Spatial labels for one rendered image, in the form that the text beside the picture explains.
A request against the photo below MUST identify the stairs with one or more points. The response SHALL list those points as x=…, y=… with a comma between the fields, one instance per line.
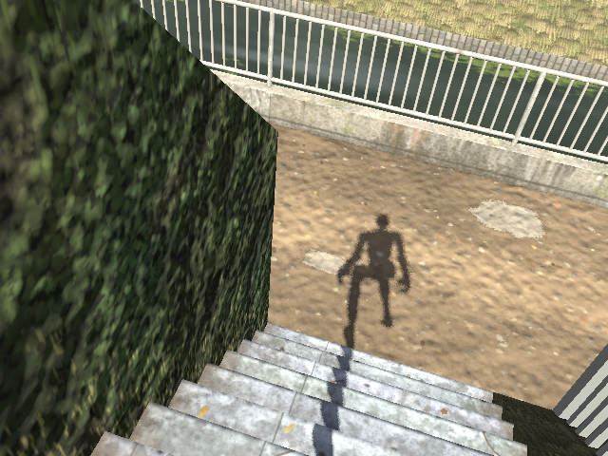
x=287, y=393

